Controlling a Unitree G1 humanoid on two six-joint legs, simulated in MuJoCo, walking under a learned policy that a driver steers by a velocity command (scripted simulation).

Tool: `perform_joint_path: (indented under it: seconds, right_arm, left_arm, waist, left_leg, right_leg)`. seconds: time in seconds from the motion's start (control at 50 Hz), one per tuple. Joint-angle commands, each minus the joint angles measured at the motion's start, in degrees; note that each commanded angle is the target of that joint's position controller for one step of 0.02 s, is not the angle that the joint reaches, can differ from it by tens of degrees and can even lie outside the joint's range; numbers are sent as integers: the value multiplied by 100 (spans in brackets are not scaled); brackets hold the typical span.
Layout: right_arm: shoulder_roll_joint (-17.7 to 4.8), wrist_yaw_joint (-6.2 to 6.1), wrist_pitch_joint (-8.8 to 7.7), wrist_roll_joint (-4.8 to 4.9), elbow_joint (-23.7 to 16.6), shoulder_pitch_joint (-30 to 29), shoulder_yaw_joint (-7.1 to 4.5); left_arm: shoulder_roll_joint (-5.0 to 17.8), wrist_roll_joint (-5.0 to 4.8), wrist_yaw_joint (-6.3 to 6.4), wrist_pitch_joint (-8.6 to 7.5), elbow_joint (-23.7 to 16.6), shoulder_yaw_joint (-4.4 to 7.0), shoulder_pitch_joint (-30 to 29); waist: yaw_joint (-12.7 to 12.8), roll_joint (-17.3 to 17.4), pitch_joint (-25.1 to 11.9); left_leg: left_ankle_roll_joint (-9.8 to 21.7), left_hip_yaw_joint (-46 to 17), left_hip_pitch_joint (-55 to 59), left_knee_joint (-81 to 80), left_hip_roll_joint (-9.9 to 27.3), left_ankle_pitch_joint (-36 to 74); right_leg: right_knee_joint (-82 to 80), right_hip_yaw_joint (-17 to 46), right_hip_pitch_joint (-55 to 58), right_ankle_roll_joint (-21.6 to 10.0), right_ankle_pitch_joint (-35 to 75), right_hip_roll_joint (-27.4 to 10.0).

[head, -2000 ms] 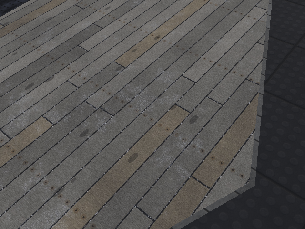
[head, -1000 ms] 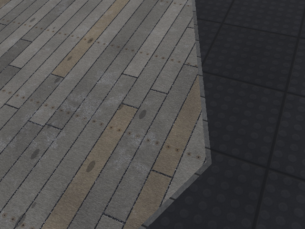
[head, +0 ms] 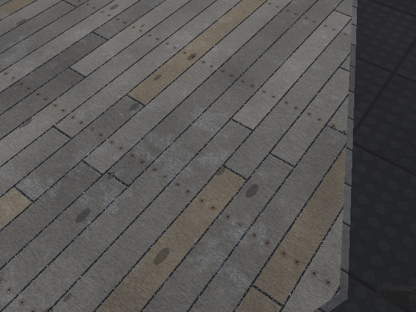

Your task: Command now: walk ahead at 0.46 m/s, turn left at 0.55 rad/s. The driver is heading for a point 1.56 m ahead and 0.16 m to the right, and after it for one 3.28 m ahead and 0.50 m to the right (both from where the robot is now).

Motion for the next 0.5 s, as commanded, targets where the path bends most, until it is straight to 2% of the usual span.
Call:
perform_joint_path:
  seconds: [0.02, 0.04, 0.06, 0.08, 0.1, 0.12, 0.16, 0.2, 0.24, 0.3, 0.34, 0.4, 0.42, 0.44, 0.46, 0.48, 0.5]
  right_arm:
    - [-1053, -61, -145, -67, -13, 1620, -323]
    - [-944, -61, -192, -98, -32, 1295, -284]
    - [-792, -63, -195, -155, -74, 954, -242]
    - [-754, -76, -195, -233, -145, 739, -219]
    - [-691, -99, -210, -224, -144, 639, -212]
    - [-643, -126, -229, -173, -101, 658, -194]
    - [-705, -184, -253, -124, 15, 797, -211]
    - [-753, -239, -244, -103, 149, 1018, -225]
    - [-793, -281, -211, -53, 270, 1208, -241]
    - [-757, -310, -206, -23, 496, 1514, -209]
    - [-745, -306, -190, -32, 637, 1710, -190]
    - [-809, -300, -113, -80, 808, 1865, -200]
    - [-844, -302, -91, -79, 833, 1830, -209]
    - [-867, -309, -74, -87, 843, 1771, -208]
    - [-839, -320, -47, -123, 820, 1650, -175]
    - [-688, -348, -53, -226, 676, 1582, -83]
    - [-265, -310, -150, -210, 635, 2268, 46]
  left_arm:
    - [826, -223, -54, -403, -1038, 67, -714]
    - [719, -90, -16, -437, -997, 28, -712]
    - [734, 61, 19, -407, -933, 62, -679]
    - [757, 71, 4, -338, -886, 78, -588]
    - [709, 103, -7, -274, -843, 77, -532]
    - [638, 147, -15, -213, -800, 57, -502]
    - [523, 224, 3, -163, -876, 19, -790]
    - [389, 229, 5, -184, -1019, -36, -1324]
    - [259, 192, -33, -232, -1125, -89, -1819]
    - [174, 103, -171, -323, -1145, -150, -2252]
    - [242, 66, -249, -361, -1201, -135, -2471]
    - [354, 34, -310, -359, -1279, -96, -2533]
    - [408, 23, -311, -351, -1260, -69, -2373]
    - [517, 35, -297, -348, -1189, -7, -2046]
    - [690, 37, -278, -351, -998, 98, -1276]
    - [973, 87, -261, -340, -840, 167, -256]
    - [1427, 80, -282, -300, -686, 316, 254]
  waist:
    - [-950, 632, -1294]
    - [-674, 191, -869]
    - [-444, 182, -715]
    - [-261, 388, -596]
    - [-191, 441, -570]
    - [-157, 425, -517]
    - [-214, 288, -328]
    - [-400, 248, -212]
    - [-588, 321, -185]
    - [-830, 407, -184]
    - [-940, 450, -112]
    - [-914, 538, -75]
    - [-810, 587, -135]
    - [-616, 603, -376]
    - [-187, 556, -941]
    - [240, 236, -1821]
    - [32, -1291, -2537]
  left_leg:
    - [1385, -4351, 4203, -2775, 1947, -2442]
    - [1246, -3619, 3417, -2651, 1708, -1331]
    - [1169, -3098, 2744, -2680, 1444, -803]
    - [1154, -2847, 2178, -2805, 1261, -497]
    - [1197, -2666, 1956, -2901, 1172, -198]
    - [1222, -2404, 1753, -2945, 1096, 146]
    - [1206, -2083, 1513, -3014, 963, 506]
    - [1105, -1935, 1572, -2976, 855, 704]
    - [931, -1813, 1591, -2869, 709, 658]
    - [837, -1722, 1803, -2830, 819, 536]
    - [826, -1821, 2282, -2647, 1025, 692]
    - [727, -1911, 3176, -2353, 1365, 1646]
    - [653, -1832, 3341, -2149, 1383, 2351]
    - [582, -1648, 3459, -1687, 1276, 3608]
    - [463, -1334, 3352, -766, 1039, 4543]
    - [291, -1149, 2419, 693, 818, 3721]
    - [-277, -667, 99, 2908, -216, 179]
  right_leg:
    - [2470, 707, -4108, -275, 422, 248]
    - [1986, 672, -3842, -319, 867, -17]
    - [1561, 695, -3442, -318, 1126, -176]
    - [1391, 729, -3050, -311, 1300, -237]
    - [1232, 677, -2919, -248, 1386, -227]
    - [1055, 593, -2838, -166, 1467, -197]
    - [464, 496, -2936, -7, 1913, -109]
    - [-371, 511, -3072, 87, 2609, -11]
    - [-1281, 488, -2865, 114, 3204, 183]
    - [-2066, 356, -2471, 46, 3851, 295]
    - [-2319, 351, -2617, -109, 3803, 286]
    - [-2541, 248, -2846, -439, 2899, 352]
    - [-2595, 162, -2640, -572, 2565, 431]
    - [-2661, -24, -2139, -730, 2326, 628]
    - [-2772, -90, -1056, -965, 2630, 701]
    - [-2515, 875, 700, -1410, 3088, -74]
    - [-2808, 3550, 2833, -2431, 2059, -1332]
